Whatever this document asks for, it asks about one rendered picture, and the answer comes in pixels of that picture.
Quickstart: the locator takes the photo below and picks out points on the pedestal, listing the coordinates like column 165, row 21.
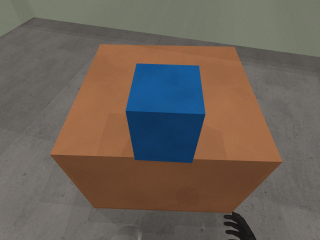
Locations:
column 235, row 152

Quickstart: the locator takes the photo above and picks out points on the right robot hand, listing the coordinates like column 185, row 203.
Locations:
column 244, row 231

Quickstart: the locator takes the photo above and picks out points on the carton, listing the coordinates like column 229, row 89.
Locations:
column 165, row 112

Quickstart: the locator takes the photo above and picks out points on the left robot thigh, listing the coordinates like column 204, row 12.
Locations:
column 128, row 233

